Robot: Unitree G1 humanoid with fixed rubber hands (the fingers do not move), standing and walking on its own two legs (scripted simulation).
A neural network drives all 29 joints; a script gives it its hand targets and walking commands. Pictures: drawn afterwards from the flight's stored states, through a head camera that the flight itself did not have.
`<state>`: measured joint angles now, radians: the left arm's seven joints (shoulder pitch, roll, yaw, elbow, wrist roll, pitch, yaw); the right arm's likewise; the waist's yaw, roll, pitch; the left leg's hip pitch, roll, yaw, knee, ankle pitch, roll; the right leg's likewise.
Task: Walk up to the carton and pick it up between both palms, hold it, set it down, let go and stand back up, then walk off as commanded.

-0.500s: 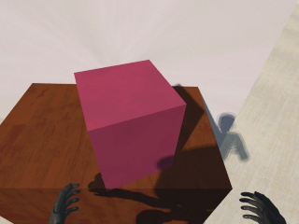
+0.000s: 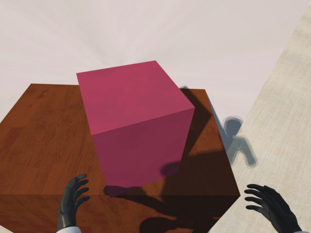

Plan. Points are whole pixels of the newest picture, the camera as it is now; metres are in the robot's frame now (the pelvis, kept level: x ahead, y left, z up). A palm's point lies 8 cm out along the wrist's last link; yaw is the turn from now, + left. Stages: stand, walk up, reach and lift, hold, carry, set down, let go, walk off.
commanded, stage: reach and lift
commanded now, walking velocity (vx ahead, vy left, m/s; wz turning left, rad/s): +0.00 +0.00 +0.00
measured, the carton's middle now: (132, 128) +0.42 +0.11 +0.04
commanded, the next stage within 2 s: none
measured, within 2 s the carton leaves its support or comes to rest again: neither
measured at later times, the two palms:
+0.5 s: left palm (66, 189) +0.20 +0.21 +0.08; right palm (278, 189) +0.26 -0.26 +0.06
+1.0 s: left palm (58, 157) +0.24 +0.23 +0.14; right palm (270, 150) +0.33 -0.23 +0.12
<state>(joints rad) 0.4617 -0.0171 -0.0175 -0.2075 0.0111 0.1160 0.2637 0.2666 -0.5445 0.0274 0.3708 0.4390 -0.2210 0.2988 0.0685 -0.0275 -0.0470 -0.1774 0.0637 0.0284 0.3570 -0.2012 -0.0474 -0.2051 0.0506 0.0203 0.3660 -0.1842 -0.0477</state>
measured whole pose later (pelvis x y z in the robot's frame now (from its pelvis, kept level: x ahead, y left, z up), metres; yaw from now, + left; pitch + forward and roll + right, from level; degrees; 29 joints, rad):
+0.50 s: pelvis +0.00 -0.01 +0.00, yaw +0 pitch +0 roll +0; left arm 0.29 0.01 0.05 -0.34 -0.02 0.34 0.26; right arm 0.09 -0.61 0.07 0.29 0.52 -0.06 0.24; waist 0.08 -0.01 -0.03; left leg -0.13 0.08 0.03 0.32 -0.19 -0.06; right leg -0.15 0.07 0.02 0.31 -0.16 -0.05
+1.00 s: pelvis -0.01 +0.00 +0.00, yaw -1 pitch -1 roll +0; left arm -0.07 0.05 0.16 -0.36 -0.09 0.73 0.24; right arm -0.27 -0.64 0.06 0.31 0.52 0.26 0.19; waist 0.10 0.02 -0.02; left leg -0.12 0.06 0.04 0.29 -0.15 -0.04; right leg -0.14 0.05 0.03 0.29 -0.13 -0.04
